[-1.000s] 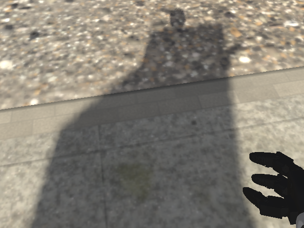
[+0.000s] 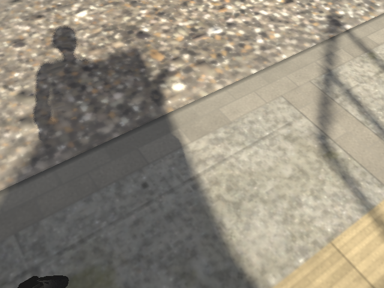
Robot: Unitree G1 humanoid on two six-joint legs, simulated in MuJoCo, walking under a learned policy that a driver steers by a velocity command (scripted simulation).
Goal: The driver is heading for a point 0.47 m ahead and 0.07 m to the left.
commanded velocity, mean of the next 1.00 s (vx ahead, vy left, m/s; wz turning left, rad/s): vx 0.00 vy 0.00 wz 0.49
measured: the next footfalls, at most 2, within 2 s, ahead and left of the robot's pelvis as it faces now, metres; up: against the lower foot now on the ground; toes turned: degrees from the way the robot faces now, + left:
right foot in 0.38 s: +0.10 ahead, -0.11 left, +0.00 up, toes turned +30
left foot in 0.78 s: -0.07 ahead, +0.11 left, +0.00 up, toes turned +31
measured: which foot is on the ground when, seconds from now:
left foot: down 0.00-0.38, up 0.40-0.76, down 0.78-1.00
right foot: up 0.00-0.36, down 0.38-0.78, up 0.80-1.00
